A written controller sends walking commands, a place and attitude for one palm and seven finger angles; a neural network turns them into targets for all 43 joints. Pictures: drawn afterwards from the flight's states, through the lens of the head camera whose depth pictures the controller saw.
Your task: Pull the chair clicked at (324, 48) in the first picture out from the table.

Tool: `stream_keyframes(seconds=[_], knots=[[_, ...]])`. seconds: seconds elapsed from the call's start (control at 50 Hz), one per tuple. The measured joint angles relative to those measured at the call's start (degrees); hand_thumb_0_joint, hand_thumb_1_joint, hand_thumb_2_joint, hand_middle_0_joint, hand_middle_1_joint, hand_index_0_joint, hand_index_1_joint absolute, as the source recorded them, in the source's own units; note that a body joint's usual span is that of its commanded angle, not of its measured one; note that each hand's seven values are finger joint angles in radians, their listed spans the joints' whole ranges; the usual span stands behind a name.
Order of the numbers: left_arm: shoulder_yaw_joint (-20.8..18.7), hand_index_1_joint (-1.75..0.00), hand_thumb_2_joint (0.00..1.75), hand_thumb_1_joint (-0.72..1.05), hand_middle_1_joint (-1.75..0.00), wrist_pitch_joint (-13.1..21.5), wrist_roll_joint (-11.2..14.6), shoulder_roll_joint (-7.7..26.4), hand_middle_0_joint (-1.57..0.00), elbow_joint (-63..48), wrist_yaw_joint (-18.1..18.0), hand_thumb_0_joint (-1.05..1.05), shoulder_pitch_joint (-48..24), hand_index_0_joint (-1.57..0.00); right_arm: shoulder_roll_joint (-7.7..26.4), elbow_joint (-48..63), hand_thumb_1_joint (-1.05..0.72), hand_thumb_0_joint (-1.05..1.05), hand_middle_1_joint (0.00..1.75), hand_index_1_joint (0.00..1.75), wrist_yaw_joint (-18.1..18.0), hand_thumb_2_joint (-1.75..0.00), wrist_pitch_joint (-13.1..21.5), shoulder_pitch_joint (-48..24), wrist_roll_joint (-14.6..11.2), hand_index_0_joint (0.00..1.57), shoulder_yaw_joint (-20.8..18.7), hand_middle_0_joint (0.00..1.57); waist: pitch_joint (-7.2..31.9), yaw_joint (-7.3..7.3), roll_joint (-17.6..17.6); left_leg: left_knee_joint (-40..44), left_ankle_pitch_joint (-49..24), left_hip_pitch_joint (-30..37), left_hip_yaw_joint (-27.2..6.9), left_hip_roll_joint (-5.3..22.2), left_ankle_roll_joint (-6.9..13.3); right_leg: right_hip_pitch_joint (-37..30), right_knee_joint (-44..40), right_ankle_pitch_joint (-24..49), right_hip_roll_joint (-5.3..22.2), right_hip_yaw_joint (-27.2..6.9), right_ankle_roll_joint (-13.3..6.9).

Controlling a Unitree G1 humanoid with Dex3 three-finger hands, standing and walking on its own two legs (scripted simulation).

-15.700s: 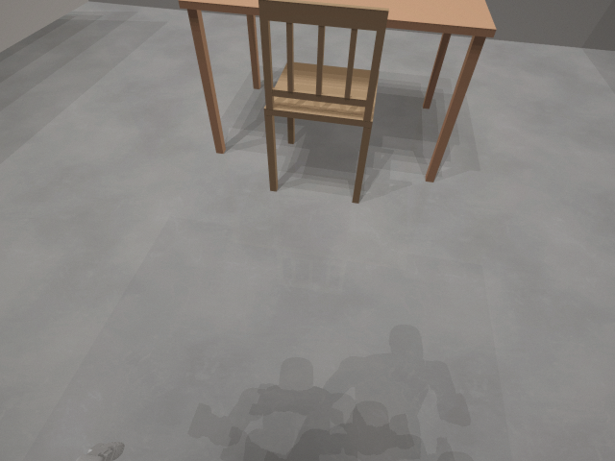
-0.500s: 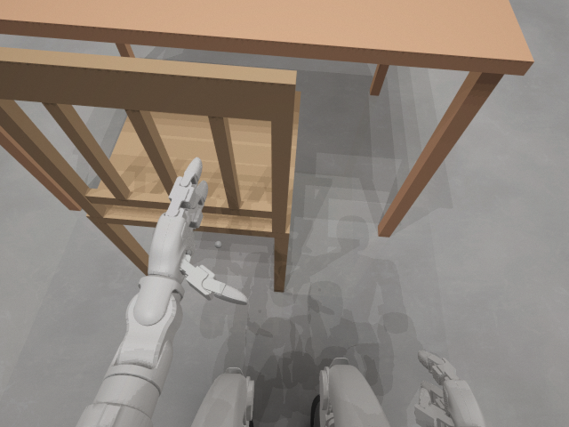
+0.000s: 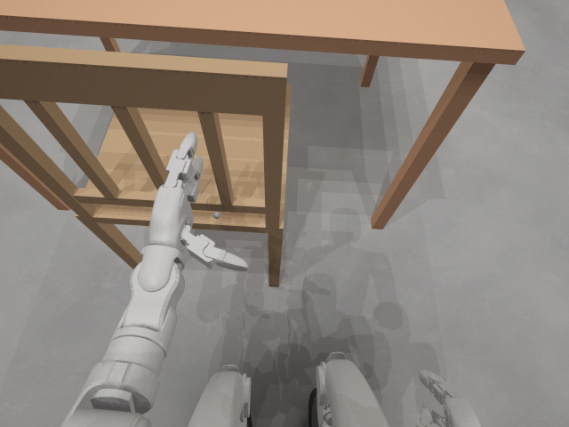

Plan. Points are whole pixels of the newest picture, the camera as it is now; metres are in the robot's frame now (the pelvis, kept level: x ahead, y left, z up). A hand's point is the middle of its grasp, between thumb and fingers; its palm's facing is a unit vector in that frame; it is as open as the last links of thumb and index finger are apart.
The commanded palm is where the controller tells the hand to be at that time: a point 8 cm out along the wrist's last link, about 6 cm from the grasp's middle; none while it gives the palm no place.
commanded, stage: push the fingers through the gap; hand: left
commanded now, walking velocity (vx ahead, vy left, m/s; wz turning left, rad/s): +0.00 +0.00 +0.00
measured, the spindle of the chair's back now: (150, 158) +0.51 +0.21 +0.00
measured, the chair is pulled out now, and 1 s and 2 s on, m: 0.00 0.00 0.00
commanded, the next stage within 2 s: hook a spindle and tug to test in 1.12 s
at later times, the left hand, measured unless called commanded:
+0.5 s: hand (226, 184) +0.45 +0.08 +0.02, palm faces -0.08 -1.00 -0.03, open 17.0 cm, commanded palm +0.43 +0.14 +0.03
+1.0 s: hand (231, 168) +0.48 +0.08 +0.02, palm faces -0.08 -1.00 -0.04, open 17.0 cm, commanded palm +0.45 +0.13 +0.02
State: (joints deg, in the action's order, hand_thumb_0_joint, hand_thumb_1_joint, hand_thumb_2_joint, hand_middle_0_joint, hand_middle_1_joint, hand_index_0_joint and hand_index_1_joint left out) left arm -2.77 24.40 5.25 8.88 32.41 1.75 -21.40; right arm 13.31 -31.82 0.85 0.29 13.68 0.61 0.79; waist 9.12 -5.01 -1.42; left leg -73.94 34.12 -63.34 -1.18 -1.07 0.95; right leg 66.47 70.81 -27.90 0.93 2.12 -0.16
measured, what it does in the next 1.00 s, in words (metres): stands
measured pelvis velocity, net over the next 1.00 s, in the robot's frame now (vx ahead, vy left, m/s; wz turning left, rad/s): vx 0.00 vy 0.00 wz -0.02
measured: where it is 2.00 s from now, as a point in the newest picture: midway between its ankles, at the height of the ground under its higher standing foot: outside the picture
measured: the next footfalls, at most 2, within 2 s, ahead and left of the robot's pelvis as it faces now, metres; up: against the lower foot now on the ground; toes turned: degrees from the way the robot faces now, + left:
none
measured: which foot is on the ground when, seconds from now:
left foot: down 0.00-1.00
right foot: down 0.00-1.00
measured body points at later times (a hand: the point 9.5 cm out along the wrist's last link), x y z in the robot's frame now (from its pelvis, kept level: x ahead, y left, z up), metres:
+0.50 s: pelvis +0.00 +0.00 +0.00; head +0.14 +0.00 +0.43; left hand +0.45 +0.14 +0.03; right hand +0.08 -0.26 -0.13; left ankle +0.00 +0.11 -0.62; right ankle +0.05 -0.12 -0.62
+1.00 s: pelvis +0.00 +0.00 -0.01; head +0.15 +0.00 +0.42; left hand +0.48 +0.13 +0.02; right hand +0.04 -0.26 -0.13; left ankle +0.00 +0.11 -0.62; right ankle +0.05 -0.12 -0.62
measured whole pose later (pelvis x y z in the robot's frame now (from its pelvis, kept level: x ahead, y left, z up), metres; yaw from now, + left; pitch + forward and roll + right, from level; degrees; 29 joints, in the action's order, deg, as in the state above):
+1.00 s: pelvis +0.00 +0.00 -0.01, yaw -1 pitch +27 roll -1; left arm -11.9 29.7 1.7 12.5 56.4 0.3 -43.2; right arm 13.6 -34.3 2.6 -3.1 17.2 2.5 0.7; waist 8.5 -8.9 -1.8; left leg -74.4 33.6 -67.9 -0.4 -0.4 0.9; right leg 71.4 71.2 -26.8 0.2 1.4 -0.3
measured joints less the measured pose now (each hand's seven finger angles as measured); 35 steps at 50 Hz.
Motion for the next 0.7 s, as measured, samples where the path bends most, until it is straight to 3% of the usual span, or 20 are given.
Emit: stream_keyframes(seconds=[0.32, 0.7], knots=[[-4.0, -0.08, 0.30, -0.50, -0.08, 2.0, -1.4, 0.9, -0.06, 10.7, -1.3, -0.02, -10.3, -0.06, 0.3, -1.7, -0.90, 0.01, 0.30, 0.30, 0.5, -0.90, -0.6, 1.2, 0.8, 0.20, -0.3, 0.20, -0.2, -1.87, -0.2, -0.1, -0.2, -2.0, 0.4, 0.3, 0.0, 2.2, 0.2, 0.3, -0.3, -0.4, -0.1], [-6.9, -0.08, 0.30, -0.50, -0.08, 4.5, -2.9, 2.2, -0.06, 19.7, -1.7, -0.02, -18.0, -0.06, 0.3, -2.8, -0.90, 0.01, 0.30, 0.30, 1.2, -0.90, -1.6, 2.0, 1.6, 0.20, -0.3, 0.20, -0.2, -3.08, -0.3, -0.1, -0.5, -3.1, 0.3, 0.5, -0.2, 3.4, 0.1, 0.7, -0.5, -0.3, -0.2]])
